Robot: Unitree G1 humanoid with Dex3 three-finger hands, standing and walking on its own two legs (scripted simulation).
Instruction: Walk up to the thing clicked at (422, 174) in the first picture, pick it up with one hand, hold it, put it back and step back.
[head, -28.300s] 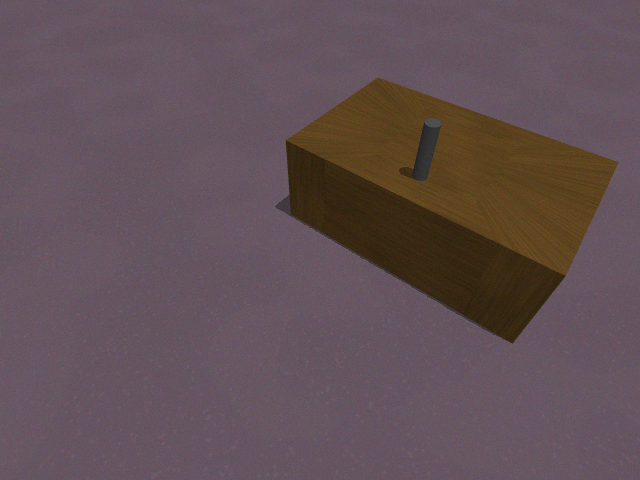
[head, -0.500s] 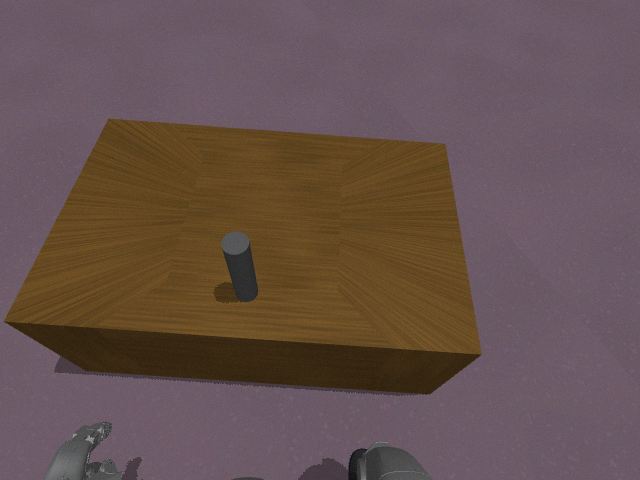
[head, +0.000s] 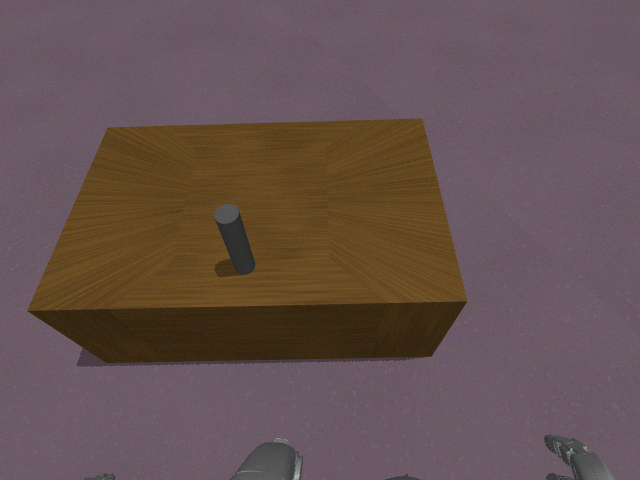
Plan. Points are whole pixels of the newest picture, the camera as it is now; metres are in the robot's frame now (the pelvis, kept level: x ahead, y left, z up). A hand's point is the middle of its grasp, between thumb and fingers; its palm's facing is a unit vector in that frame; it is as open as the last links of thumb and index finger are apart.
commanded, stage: step back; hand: left
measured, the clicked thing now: (236, 242) +0.60 +0.21 -0.27
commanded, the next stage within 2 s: none
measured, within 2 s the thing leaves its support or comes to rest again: neither
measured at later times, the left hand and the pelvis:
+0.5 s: hand out of the picture -0.05 +0.27 -0.15, palm faces +0.02 -0.93 -0.37, open 7.4 cm; pelvis -0.13 -0.01 +0.01, yaw +1 degrees
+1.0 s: hand out of the picture -0.18 +0.24 -0.14, palm faces +0.09 -0.90 -0.42, open 7.4 cm; pelvis -0.29 -0.04 -0.01, yaw +6 degrees
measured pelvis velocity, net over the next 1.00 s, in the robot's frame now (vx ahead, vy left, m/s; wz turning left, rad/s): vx -0.29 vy -0.04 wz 0.11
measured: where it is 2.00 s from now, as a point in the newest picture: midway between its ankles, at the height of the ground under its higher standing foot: outside the picture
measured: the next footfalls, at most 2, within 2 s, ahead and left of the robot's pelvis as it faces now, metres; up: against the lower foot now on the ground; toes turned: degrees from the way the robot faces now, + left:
left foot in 0.24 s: -0.04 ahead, +0.12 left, +0.00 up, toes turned +2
right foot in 0.62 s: -0.16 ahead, -0.16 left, +0.00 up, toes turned +2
